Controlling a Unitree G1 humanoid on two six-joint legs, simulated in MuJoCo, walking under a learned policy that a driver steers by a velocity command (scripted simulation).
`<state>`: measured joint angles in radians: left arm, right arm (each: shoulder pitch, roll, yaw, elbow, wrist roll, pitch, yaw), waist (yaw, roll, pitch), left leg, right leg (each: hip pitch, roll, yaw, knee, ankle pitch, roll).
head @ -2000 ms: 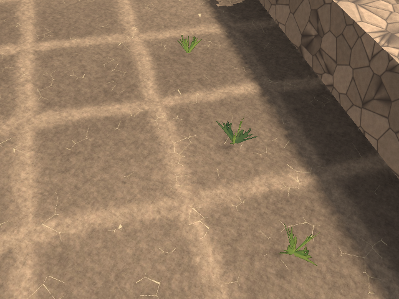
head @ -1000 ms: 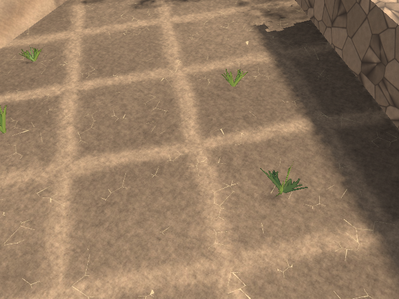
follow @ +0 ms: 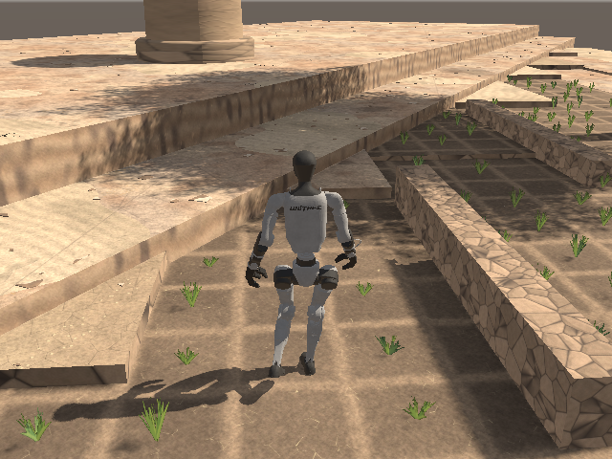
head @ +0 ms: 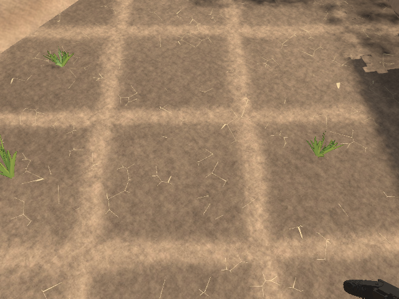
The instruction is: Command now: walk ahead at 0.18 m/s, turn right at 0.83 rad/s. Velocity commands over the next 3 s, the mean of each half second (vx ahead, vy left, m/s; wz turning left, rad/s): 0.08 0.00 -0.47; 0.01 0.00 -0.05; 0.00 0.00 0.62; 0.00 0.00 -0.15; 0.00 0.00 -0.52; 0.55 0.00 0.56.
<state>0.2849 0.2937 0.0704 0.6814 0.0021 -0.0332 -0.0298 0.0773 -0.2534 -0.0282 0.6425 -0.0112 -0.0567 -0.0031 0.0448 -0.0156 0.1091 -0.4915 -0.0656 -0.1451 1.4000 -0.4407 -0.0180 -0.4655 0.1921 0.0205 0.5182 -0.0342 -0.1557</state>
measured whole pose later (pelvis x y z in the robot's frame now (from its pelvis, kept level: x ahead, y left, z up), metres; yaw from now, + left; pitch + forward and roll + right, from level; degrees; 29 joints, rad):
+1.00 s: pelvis +0.15 +0.08 +0.02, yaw -15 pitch -1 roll +0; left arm 0.27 0.21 0.03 0.74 0.01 0.00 0.03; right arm 0.19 -0.24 -0.04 0.81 0.00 0.00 -0.01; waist -0.02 0.01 0.02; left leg -0.30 -0.02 -0.07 0.57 -0.25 -0.02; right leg -0.20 0.01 0.06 0.57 -0.35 0.01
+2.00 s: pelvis +0.21 +0.12 +0.03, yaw -3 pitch +2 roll +1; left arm 0.23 0.31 0.08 0.67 -0.03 0.02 0.04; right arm 0.11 -0.30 -0.08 0.64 0.00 0.02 -0.02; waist 0.02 0.00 0.05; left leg -0.40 -0.12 -0.09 0.86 -0.49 -0.05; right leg -0.31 0.04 0.21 0.48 -0.21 0.03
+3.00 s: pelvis +0.39 +0.16 -0.01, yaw +2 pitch +2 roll -3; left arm 0.38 0.33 0.10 0.78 -0.01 -0.06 -0.01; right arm 0.15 -0.30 -0.04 0.62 0.05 0.00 0.06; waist 0.05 -0.01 0.02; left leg -0.69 0.14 0.07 0.85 -0.22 0.08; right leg 0.24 -0.12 -0.32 0.24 -0.45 0.14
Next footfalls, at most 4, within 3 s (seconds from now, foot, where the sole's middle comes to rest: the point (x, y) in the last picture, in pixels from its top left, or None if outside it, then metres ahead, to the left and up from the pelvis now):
0.38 left None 0.26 0.18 -0.75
0.72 right None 0.13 -0.05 -0.75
1.78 right None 0.27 -0.02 -0.75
2.10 left None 0.27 0.23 -0.75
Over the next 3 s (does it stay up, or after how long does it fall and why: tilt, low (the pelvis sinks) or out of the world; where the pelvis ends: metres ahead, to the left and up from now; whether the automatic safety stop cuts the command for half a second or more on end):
stays up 0.39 0.16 -0.01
